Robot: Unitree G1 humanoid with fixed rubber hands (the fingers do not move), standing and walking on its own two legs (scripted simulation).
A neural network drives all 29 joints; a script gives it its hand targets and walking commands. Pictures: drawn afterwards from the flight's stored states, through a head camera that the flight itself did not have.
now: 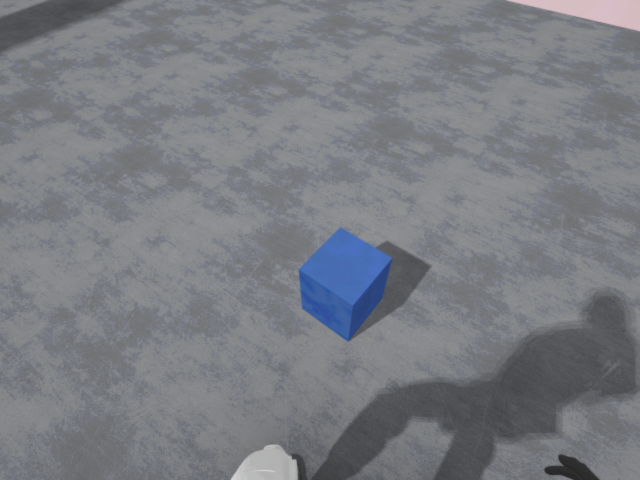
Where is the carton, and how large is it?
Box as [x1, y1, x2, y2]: [299, 227, 391, 340]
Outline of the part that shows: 340,227 299,268 299,278 302,308 343,338 348,340 382,297 391,257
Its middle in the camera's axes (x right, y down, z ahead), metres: +0.08 +0.14 +1.27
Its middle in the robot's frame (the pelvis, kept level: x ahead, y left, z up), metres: +0.74 -0.04 -0.62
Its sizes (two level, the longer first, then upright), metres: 0.210 0.200 0.250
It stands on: the floor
